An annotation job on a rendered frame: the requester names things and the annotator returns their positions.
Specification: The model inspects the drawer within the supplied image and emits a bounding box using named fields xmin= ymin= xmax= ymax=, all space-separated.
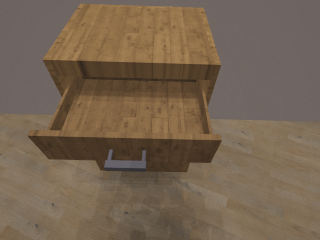
xmin=27 ymin=76 xmax=222 ymax=163

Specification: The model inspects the handle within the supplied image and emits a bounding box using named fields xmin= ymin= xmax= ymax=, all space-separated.
xmin=104 ymin=149 xmax=147 ymax=172

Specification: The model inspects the cabinet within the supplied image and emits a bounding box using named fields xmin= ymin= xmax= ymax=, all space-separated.
xmin=42 ymin=4 xmax=221 ymax=172

